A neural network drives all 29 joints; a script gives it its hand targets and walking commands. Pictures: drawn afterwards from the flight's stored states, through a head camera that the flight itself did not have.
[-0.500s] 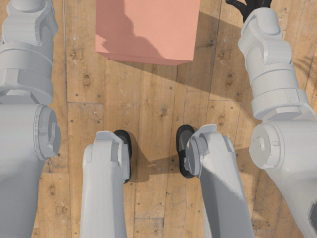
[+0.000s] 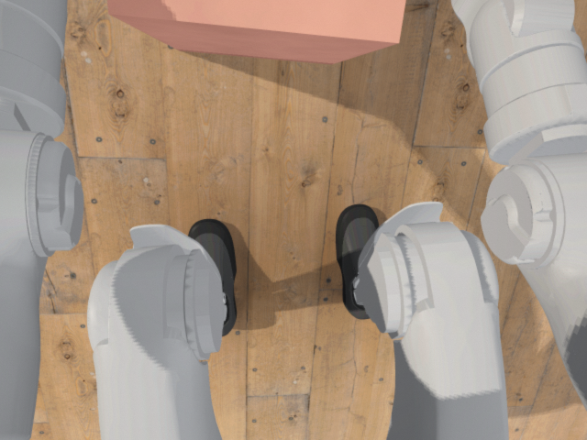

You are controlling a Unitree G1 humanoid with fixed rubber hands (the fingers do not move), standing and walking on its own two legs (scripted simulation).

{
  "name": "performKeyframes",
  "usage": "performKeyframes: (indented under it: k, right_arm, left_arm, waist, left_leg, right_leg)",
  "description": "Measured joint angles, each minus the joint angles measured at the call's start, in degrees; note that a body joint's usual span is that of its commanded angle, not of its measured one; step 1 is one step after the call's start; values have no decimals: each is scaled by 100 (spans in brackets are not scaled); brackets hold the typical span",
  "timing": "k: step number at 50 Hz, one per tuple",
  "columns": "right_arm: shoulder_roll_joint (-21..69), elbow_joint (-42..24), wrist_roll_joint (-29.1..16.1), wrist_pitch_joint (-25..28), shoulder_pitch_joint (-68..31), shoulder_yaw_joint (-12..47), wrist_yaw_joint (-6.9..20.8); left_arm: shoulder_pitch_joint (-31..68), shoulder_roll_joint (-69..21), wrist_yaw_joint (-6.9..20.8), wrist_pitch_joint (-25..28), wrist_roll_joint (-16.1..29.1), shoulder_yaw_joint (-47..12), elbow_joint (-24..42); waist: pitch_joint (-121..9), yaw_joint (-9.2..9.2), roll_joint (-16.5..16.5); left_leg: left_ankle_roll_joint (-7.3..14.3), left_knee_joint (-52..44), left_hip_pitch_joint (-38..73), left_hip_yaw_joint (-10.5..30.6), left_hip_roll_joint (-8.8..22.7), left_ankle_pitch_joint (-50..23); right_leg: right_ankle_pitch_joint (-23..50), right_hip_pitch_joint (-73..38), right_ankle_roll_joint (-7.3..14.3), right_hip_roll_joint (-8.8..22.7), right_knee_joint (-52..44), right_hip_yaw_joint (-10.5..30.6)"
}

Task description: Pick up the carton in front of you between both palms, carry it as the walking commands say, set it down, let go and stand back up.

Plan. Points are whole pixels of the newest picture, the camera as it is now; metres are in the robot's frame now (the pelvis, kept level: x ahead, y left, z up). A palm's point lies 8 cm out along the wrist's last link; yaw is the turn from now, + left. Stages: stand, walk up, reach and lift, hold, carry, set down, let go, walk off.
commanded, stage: reach and lift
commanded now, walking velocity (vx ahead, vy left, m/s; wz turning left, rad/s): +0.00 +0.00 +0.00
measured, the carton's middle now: out of the picture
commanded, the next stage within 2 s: none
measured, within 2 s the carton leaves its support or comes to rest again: leaves its support in 0.70 s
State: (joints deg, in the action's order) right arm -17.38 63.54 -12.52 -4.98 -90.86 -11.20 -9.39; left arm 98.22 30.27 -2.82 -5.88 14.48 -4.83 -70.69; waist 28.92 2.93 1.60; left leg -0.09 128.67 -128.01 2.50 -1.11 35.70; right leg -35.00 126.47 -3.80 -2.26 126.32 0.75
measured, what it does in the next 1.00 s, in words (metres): rises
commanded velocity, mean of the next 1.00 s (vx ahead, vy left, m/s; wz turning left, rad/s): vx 0.00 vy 0.00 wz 0.00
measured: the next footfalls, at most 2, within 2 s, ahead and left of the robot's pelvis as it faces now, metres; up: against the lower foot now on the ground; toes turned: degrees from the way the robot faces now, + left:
none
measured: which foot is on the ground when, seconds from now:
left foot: down 0.00-1.00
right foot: down 0.00-1.00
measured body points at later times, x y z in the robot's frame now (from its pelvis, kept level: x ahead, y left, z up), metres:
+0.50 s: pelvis -0.01 +0.00 +0.00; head +0.38 +0.02 +0.21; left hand +0.60 +0.17 -0.18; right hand +0.57 -0.14 -0.18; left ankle +0.10 +0.12 -0.33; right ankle +0.11 -0.13 -0.33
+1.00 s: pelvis -0.01 -0.01 +0.05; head +0.30 +0.03 +0.38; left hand +0.54 +0.18 -0.03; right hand +0.54 -0.12 -0.03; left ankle +0.10 +0.12 -0.33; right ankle +0.11 -0.14 -0.33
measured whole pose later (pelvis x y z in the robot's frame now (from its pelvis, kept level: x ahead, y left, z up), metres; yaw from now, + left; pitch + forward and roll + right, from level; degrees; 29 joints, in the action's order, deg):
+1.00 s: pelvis -0.01 -0.01 +0.05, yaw +3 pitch +42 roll -2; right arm -1.3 42.8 8.3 -20.0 -70.3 -30.7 -6.6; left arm 76.3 10.5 -2.1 -21.1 -8.1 19.5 -51.4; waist 0.4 0.9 1.3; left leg -2.3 115.3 -126.1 3.9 -3.7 31.1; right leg -32.2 124.6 -3.8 -3.7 114.7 2.4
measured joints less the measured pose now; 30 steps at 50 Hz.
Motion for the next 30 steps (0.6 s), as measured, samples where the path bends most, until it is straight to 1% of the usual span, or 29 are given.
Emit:
performKeyframes:
  k: [4,10,15,17,19,21,23,26,28,30]
  right_arm:
    - [60,21,-5,28,109,26,5]
    - [223,106,219,44,200,-153,42]
    - [269,37,194,17,73,-82,44]
    - [348,9,216,-10,-45,-58,70]
    - [442,-24,369,-40,-148,-210,-54]
    - [488,-113,577,-100,-166,-444,-64]
    - [542,-262,807,-217,-131,-731,21]
    - [554,-445,1079,-468,-79,-985,275]
    - [529,-560,1161,-627,-20,-1049,405]
    - [494,-669,1174,-747,75,-1076,433]
  left_arm:
    - [-64,-140,-4,29,-110,111,-77]
    - [-204,-266,39,59,-337,347,-191]
    - [-62,-317,60,38,-256,188,-178]
    - [66,-379,-1,27,-246,154,-192]
    - [206,-410,-62,-15,-319,188,-247]
    - [326,-437,3,-76,-443,232,-308]
    - [361,-475,47,-176,-680,413,-296]
    - [229,-518,180,-388,-968,785,-47]
    - [96,-566,265,-507,-1077,952,148]
    - [-64,-654,297,-588,-1104,1021,353]
  waist:
    - [-232,-17,6]
    - [-437,-25,11]
    - [-272,-40,16]
    - [-144,-56,11]
    - [-8,-65,-8]
    - [80,-74,-28]
    - [96,-89,-49]
    - [38,-97,-69]
    - [-25,-107,-78]
    - [-109,-129,-65]
  left_leg:
    - [-24,32,-52,20,6,51]
    - [-44,-72,-110,33,17,-16]
    - [-40,-156,-70,33,18,-123]
    - [-38,-172,-20,32,14,-152]
    - [-38,-176,37,39,-2,-168]
    - [-32,-165,73,50,-20,-176]
    - [-18,-130,69,50,-27,-171]
    - [17,-43,17,21,-8,-130]
    - [41,15,-21,-3,0,-96]
    - [58,57,-51,-28,7,-56]
  right_leg:
    - [-38,67,17,-7,35,-18]
    - [43,143,40,-18,-65,-31]
    - [150,101,43,-21,-151,-31]
    - [175,47,41,-19,-168,-30]
    - [179,-25,41,-5,-174,-36]
    - [171,-82,41,11,-169,-48]
    - [158,-89,34,15,-140,-48]
    - [128,-33,10,-9,-61,-19]
    - [98,6,-6,-20,-3,4]
    - [57,44,-17,-27,46,28]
